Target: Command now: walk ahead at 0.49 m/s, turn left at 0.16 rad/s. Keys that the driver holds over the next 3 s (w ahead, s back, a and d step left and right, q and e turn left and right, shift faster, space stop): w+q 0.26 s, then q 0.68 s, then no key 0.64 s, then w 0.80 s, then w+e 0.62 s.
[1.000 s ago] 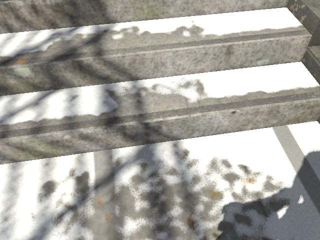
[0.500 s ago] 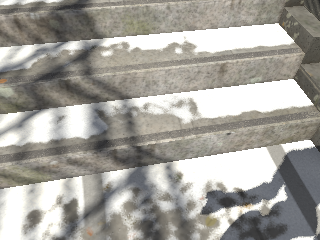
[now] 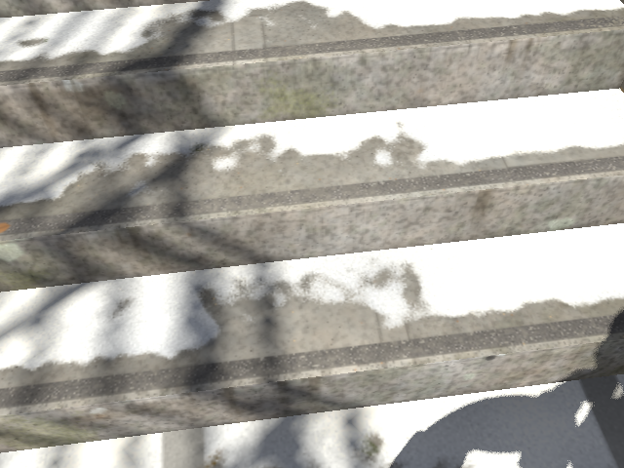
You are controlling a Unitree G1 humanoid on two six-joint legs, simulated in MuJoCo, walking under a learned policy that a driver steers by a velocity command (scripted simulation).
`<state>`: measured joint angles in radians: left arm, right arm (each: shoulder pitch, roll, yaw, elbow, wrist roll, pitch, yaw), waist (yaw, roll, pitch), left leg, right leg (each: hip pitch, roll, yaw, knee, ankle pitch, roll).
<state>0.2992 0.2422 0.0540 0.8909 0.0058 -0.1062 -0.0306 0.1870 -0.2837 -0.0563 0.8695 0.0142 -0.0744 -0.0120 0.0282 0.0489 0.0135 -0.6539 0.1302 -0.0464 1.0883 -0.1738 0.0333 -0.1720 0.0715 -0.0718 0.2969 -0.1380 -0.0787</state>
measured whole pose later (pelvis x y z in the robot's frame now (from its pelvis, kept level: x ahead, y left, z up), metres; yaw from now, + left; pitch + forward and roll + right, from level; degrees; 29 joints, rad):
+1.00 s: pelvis +0.35 +0.05 -0.01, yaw +33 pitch +2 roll +1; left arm 0.19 0.23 0.04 0.68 0.03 0.00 0.06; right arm 0.17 -0.31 -0.09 0.64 0.01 0.07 -0.03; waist 0.01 0.05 0.04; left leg -0.59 -0.07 -0.10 1.32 -0.46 -0.14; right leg -0.31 -0.03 -0.05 0.49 -0.23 -0.03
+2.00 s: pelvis +0.42 +0.11 -0.01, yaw +37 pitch +0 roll +1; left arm 0.35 0.22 0.04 0.93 0.01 -0.09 0.00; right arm 0.31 -0.26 -0.07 0.88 0.04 -0.03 -0.02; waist 0.03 0.05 -0.02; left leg -0.44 -0.03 -0.05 1.27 -0.40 0.02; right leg -0.21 0.02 -0.05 0.50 -0.30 -0.07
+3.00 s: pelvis +0.86 +0.39 +0.20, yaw +21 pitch +3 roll -2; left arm 0.01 0.15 -0.06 0.69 0.01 -0.02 -0.07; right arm 0.41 -0.18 0.03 1.02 -0.01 -0.05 -0.02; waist -0.01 0.00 -0.06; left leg -0.13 0.16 0.16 0.75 -0.10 0.03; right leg -0.84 0.05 -0.20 1.30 -0.54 -0.18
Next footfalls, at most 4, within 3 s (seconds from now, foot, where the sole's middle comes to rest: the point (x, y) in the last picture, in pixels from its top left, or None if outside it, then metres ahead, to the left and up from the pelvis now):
0.32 left None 0.34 0.16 -0.78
0.80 right None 0.46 -0.01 -0.78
1.22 left None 0.28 0.18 -0.78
1.92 right None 0.49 0.05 -0.78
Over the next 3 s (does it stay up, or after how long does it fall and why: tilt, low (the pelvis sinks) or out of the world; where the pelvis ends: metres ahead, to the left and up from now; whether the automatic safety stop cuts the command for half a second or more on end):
stays up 0.86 0.39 0.20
